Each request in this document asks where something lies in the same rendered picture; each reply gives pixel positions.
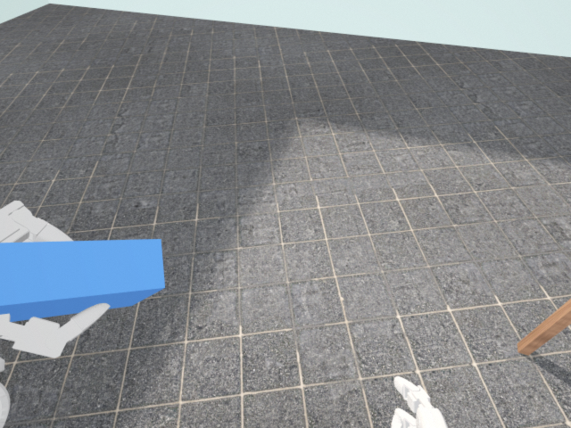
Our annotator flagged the sponge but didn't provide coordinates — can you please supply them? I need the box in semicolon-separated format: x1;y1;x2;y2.
0;239;165;322

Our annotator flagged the table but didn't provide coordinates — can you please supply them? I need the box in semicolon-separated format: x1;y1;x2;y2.
517;299;571;356

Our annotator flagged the robot right hand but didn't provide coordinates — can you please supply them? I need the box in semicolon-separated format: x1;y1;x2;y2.
391;376;448;428

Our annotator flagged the robot left hand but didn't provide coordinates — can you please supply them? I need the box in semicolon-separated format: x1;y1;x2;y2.
0;201;110;358

